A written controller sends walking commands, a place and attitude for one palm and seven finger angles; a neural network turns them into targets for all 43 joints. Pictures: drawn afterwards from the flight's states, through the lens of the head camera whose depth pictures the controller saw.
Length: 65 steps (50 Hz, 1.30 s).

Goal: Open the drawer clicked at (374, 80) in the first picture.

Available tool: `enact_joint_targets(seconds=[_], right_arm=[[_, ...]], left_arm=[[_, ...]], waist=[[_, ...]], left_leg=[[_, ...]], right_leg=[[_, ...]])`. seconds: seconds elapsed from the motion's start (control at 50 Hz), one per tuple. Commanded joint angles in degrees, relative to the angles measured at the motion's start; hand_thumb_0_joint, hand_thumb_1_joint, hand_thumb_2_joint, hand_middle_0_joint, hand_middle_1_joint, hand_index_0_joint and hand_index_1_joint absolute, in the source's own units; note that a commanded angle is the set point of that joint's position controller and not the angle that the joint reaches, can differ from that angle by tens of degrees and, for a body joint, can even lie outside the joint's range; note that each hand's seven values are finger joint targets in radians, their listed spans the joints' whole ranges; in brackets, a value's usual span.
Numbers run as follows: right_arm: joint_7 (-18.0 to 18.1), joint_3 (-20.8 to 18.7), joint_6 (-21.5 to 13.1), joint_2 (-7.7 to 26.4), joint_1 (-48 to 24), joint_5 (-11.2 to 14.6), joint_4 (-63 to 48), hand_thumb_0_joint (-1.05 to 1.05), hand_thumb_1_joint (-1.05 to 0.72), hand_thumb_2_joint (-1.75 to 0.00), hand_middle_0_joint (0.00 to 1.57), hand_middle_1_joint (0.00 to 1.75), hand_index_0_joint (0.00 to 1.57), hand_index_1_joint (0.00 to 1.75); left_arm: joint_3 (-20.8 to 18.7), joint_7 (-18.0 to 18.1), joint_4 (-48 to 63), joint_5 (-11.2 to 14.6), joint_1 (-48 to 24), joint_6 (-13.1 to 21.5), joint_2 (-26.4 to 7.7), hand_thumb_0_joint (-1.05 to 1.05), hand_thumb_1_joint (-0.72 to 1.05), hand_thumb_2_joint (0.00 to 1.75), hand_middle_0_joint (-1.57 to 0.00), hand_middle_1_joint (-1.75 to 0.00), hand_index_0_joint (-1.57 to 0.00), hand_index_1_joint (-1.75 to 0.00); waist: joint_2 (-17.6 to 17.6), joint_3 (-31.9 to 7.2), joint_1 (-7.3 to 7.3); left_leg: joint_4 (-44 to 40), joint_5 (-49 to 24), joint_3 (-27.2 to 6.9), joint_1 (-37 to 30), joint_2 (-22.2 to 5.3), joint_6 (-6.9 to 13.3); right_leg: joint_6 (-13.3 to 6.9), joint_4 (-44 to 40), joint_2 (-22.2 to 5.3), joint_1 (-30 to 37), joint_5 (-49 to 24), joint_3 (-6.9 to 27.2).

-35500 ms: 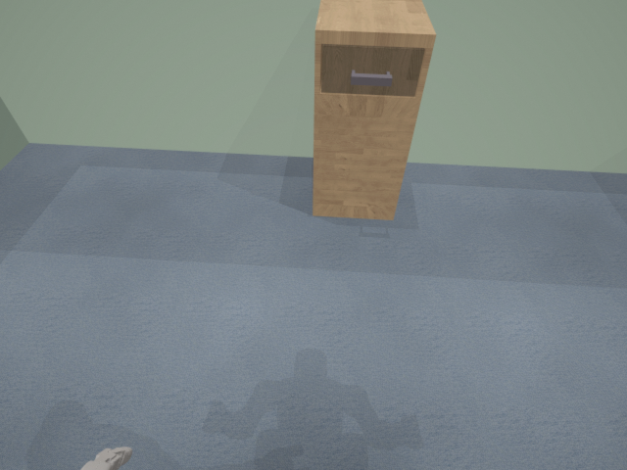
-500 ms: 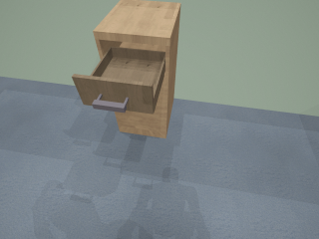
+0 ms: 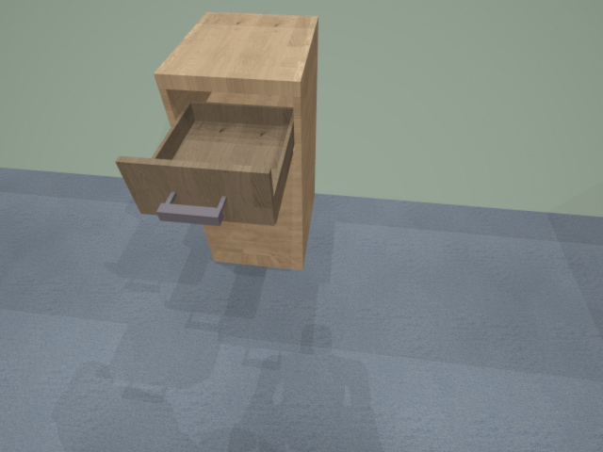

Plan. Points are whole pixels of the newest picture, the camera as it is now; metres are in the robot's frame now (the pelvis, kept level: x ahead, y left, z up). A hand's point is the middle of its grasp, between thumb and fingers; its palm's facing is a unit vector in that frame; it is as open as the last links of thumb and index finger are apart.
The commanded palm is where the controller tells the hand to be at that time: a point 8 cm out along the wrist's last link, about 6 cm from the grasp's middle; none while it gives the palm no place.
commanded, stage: look to check the result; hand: left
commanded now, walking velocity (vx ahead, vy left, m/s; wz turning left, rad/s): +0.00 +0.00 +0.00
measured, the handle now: (194, 206) +0.60 +0.27 -0.09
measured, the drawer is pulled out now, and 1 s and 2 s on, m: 0.30 0.30 0.30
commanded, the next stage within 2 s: stand and wait in 0.62 s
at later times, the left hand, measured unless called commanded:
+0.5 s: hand out of the picture +0.01 +0.15 -0.17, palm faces +0.04 -0.98 -0.21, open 7.4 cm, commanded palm none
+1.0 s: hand out of the picture +0.03 +0.15 -0.17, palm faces +0.04 -0.98 -0.22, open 7.3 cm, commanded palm none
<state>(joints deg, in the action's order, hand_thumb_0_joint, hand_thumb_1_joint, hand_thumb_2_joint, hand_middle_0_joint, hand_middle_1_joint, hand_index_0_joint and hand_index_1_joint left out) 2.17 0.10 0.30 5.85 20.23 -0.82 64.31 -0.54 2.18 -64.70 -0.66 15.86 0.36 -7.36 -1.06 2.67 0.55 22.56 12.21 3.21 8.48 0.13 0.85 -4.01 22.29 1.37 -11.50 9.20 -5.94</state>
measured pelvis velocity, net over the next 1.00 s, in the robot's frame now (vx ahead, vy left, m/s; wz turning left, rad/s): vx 0.03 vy -0.02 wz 0.00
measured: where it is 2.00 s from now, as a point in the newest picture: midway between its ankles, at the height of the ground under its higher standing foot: outside the picture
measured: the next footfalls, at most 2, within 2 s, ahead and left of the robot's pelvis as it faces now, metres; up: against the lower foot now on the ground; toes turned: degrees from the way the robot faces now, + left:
none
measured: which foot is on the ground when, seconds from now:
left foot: down 0.00-1.00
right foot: down 0.00-1.00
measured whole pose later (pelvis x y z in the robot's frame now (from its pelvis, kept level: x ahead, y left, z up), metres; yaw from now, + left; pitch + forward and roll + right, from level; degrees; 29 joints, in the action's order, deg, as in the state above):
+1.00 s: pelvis +0.03 -0.02 +0.00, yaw +0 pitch -1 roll +0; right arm 2.7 -0.3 0.4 7.2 18.8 -0.6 65.0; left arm -0.8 2.7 -65.6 -0.5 15.2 0.8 -7.2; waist -1.8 3.3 0.6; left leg 21.3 14.0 2.4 5.8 -1.9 -1.1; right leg -5.4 19.7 3.6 -8.2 10.6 -6.6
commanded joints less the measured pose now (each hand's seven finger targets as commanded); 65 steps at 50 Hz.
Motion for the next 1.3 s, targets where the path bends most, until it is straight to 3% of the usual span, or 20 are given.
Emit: enact_joint_targets(seconds=[0.0,0.12,0.28,0.44,0.48,0.54,0.72,0.88,1.06,1.1,1.18,1.28], right_arm=[[0.5,-0.8,-0.6,4.1,5.3,0.3,-0.4,0.00,-0.90,-0.90,0.20,0.30,0.20,0.30],[0.5,-0.8,-0.5,4.3,5.3,0.3,-0.2,0.00,-0.90,-0.90,0.20,0.30,0.20,0.30],[0.7,-0.8,-0.6,4.5,4.6,0.5,-0.1,0.00,-0.90,-0.90,0.20,0.30,0.20,0.30],[0.6,-0.9,-0.4,4.7,4.5,0.3,0.1,0.00,-0.90,-0.90,0.20,0.30,0.20,0.30],[0.6,-1.0,-0.4,4.5,4.1,0.4,0.0,0.00,-0.90,-0.90,0.20,0.30,0.20,0.30],[0.7,-1.0,-0.5,4.8,4.4,0.3,0.1,0.00,-0.90,-0.90,0.20,0.30,0.20,0.30],[0.7,-0.9,-0.4,4.7,4.3,0.4,0.3,0.00,-0.90,-0.90,0.20,0.30,0.20,0.30],[0.9,-1.0,-0.4,4.9,4.3,0.4,0.2,0.00,-0.90,-0.90,0.20,0.30,0.20,0.30],[0.9,-1.1,-0.4,5.4,4.2,0.4,0.2,0.00,-0.90,-0.90,0.20,0.30,0.20,0.30],[0.9,-1.0,-0.3,5.2,4.3,0.4,0.3,0.00,-0.90,-0.90,0.20,0.30,0.20,0.30],[1.0,-1.2,-0.5,5.3,4.0,0.4,0.1,0.00,-0.90,-0.90,0.20,0.30,0.20,0.30],[1.0,-1.1,-0.6,5.7,3.4,0.4,0.0,0.00,-0.90,-0.90,0.20,0.30,0.20,0.30]], left_arm=[[-1.2,0.2,1.0,0.1,4.5,0.4,-6.0,0.00,0.90,0.90,-0.20,-0.30,-0.20,-0.30],[-1.2,0.2,0.6,0.1,4.5,0.5,-5.9,0.00,0.90,0.90,-0.20,-0.30,-0.20,-0.30],[-1.0,0.4,0.0,0.1,5.3,0.7,-5.7,0.00,0.90,0.90,-0.20,-0.30,-0.20,-0.30],[-1.1,0.5,0.2,0.1,4.7,0.8,-5.8,0.00,0.90,0.90,-0.20,-0.30,-0.20,-0.30],[-1.1,0.5,0.0,0.1,5.0,0.8,-5.6,0.00,0.90,0.90,-0.20,-0.30,-0.20,-0.30],[-1.2,0.5,0.2,0.1,4.5,0.8,-6.1,0.00,0.90,0.90,-0.20,-0.30,-0.20,-0.30],[-1.4,0.6,0.4,0.2,4.2,0.8,-6.4,0.00,0.90,0.90,-0.20,-0.30,-0.20,-0.30],[-1.5,0.7,0.5,0.2,4.2,0.9,-6.5,0.00,0.90,0.90,-0.20,-0.30,-0.20,-0.30],[-1.6,0.6,0.5,0.3,3.8,0.8,-6.9,0.00,0.90,0.90,-0.20,-0.30,-0.20,-0.30],[-1.5,0.6,0.5,0.2,3.6,0.7,-6.6,0.00,0.90,0.90,-0.20,-0.30,-0.20,-0.30],[-1.6,0.6,0.6,0.2,3.8,0.9,-6.8,0.00,0.90,0.90,-0.20,-0.30,-0.20,-0.30],[-1.5,0.6,0.7,0.2,3.4,0.9,-6.6,0.00,0.90,0.90,-0.20,-0.30,-0.20,-0.30]], waist=[[-0.7,3.2,-0.37],[0.0,3.6,-0.19],[-0.8,2.6,-0.27],[0.8,3.6,-0.06],[-0.2,3.5,-0.12],[1.4,2.6,-0.08],[0.6,3.3,-0.20],[0.5,1.6,-0.21],[0.8,2.2,-0.22],[0.0,3.5,-0.08],[0.1,1.7,-0.10],[-0.4,2.1,-0.12]], left_leg=[[-5.2,0.0,-5.4,4.0,-5.4,1.4],[-5.0,0.2,-5.0,3.4,-5.3,1.2],[-4.8,-3.1,-4.8,1.6,-5.9,1.0],[-4.8,-1.8,-4.4,1.7,-5.7,0.8],[-4.6,-2.3,-4.3,0.9,-5.8,0.8],[-4.5,-2.2,-4.1,1.4,-5.6,0.7],[-4.3,-2.5,-3.8,1.8,-5.4,0.5],[-4.0,-4.1,-3.6,0.5,-5.8,0.4],[-4.2,-3.8,-3.6,1.0,-5.6,0.3],[-4.3,-3.0,-3.8,1.1,-5.8,0.4],[-4.2,-4.6,-3.9,-0.1,-6.0,0.4],[-4.6,-5.5,-4.2,-0.3,-6.3,0.4]], right_leg=[[0.2,-6.2,-7.0,0.4,3.5,8.6],[0.2,-7.2,-7.1,0.0,4.8,9.2],[0.3,-6.5,-7.0,1.0,-0.4,8.7],[0.6,-7.7,-7.1,1.0,1.3,9.2],[0.6,-7.5,-7.0,0.5,0.5,9.1],[0.9,-7.7,-7.2,2.1,-0.5,9.2],[1.4,-7.8,-7.5,3.0,-2.5,9.1],[1.5,-7.3,-7.5,4.1,-6.5,8.8],[1.8,-7.7,-7.7,4.7,-6.1,8.7],[1.6,-8.1,-7.4,3.3,-4.0,8.8],[1.5,-7.3,-7.3,4.2,-6.6,8.8],[0.8,-6.8,-7.1,3.7,-7.0,8.5]])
